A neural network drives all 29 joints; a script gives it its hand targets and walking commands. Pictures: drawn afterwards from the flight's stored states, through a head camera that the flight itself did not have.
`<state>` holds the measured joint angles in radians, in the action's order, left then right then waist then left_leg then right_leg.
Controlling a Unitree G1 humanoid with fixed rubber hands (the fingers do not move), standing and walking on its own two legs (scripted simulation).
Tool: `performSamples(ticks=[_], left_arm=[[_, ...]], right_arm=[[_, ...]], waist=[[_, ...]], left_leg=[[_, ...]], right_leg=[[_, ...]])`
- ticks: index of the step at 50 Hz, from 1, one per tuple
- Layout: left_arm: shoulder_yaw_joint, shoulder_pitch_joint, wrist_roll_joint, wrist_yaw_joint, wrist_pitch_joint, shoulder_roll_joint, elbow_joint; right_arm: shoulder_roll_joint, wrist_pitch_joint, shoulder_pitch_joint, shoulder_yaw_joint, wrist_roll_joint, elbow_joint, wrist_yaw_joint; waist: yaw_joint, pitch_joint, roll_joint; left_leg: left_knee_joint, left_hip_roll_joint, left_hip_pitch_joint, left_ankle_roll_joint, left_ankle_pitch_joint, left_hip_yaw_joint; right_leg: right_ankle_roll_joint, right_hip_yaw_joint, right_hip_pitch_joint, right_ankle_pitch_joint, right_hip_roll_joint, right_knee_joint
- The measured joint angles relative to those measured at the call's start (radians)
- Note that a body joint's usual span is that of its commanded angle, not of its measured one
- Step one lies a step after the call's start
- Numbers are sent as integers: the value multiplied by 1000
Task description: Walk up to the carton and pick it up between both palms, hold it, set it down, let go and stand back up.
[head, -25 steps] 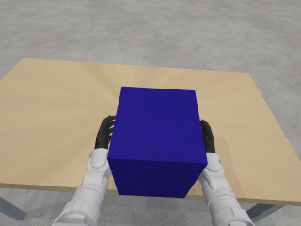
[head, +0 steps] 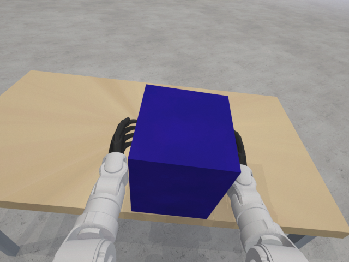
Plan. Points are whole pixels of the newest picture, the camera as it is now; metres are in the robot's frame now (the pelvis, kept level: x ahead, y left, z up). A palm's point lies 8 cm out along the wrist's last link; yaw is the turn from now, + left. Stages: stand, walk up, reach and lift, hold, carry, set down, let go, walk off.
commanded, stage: reach and lift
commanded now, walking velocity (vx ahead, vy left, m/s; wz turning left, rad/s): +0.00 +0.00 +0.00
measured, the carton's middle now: (178, 155) +0.37 -0.01 +0.07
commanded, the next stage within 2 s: hold in 1.96 s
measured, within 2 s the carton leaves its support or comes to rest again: neither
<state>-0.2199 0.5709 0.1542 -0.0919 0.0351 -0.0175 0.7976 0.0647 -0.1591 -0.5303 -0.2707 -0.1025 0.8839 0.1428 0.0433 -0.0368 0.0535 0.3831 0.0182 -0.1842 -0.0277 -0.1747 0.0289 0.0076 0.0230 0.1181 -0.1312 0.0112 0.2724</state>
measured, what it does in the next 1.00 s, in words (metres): stands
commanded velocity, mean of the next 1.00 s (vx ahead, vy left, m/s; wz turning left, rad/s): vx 0.00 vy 0.00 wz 0.00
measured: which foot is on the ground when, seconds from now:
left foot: down 0.00-1.00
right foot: down 0.00-1.00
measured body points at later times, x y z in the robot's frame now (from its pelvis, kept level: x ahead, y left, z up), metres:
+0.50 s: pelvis +0.00 -0.01 +0.00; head -0.01 +0.01 +0.45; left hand +0.40 +0.13 +0.13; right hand +0.38 -0.16 +0.13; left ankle +0.02 +0.10 -0.75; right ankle +0.01 -0.13 -0.75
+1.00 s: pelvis +0.00 -0.01 +0.00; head -0.03 +0.01 +0.45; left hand +0.39 +0.13 +0.17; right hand +0.38 -0.16 +0.16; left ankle +0.02 +0.10 -0.75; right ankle +0.01 -0.13 -0.75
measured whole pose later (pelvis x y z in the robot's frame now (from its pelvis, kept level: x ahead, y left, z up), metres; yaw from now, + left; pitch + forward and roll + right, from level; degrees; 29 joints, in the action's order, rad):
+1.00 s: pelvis +0.00 -0.01 +0.00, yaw +0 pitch -6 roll -1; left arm -0.26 0.58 0.20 -0.07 -0.57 -0.03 0.23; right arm -0.02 0.32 -0.65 -0.06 0.16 0.53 0.20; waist 0.09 0.03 0.03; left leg 0.39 0.01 -0.09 -0.02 -0.19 0.02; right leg 0.00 0.02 0.04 -0.16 0.02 0.31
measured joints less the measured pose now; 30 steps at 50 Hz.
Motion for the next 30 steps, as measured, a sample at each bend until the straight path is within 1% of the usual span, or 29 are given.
performSamples(ticks=[5, 8, 12, 15, 21, 24, 30], left_arm=[[33, 5, -27, -12, -62, 7, -64], [31, 14, -28, -16, -90, 4, -103], [9, 49, -12, -15, -165, -1, -134], [5, 60, -5, -15, -222, -2, -172], [1, 19, 9, -6, -309, -3, -304], [-12, -2, 16, 3, -355, -7, -363], [-4, -61, 15, 7, -449, -12, -511]], right_arm=[[-4, 59, 6, 20, 42, -76, 0], [-13, 93, -6, 35, 59, -115, 0], [-26, 148, -48, 35, 66, -115, -3], [-34, 189, -62, 48, 90, -132, -1], [-48, 262, -64, 118, 151, -212, 21], [-50, 295, -66, 144, 173, -240, 29], [-64, 350, -39, 211, 226, -324, 46]], waist=[[-4, -8, -1], [-6, -6, -6], [-9, 8, -5], [-8, 10, -6], [1, 34, -15], [8, 51, -10], [25, 65, -2]], left_leg=[[-6, -5, -25, 3, 12, -10], [-9, -7, -28, 4, 16, -14], [-21, -5, -12, 5, 22, -17], [-28, -4, -7, 7, 24, -14], [-22, -11, 35, 12, 6, -9], [-19, -12, 61, 14, -3, -5], [-1, -15, 86, 18, -23, 6]], right_leg=[[-3, -8, 33, 11, 4, 4], [-5, -12, 40, 13, 5, 7], [-6, -13, 36, 7, 2, 19], [-8, -9, 33, 2, 1, 20], [-12, -4, -18, -5, 9, 7], [-14, -1, -47, -14, 10, 7], [-17, 9, -81, -30, 14, 11]])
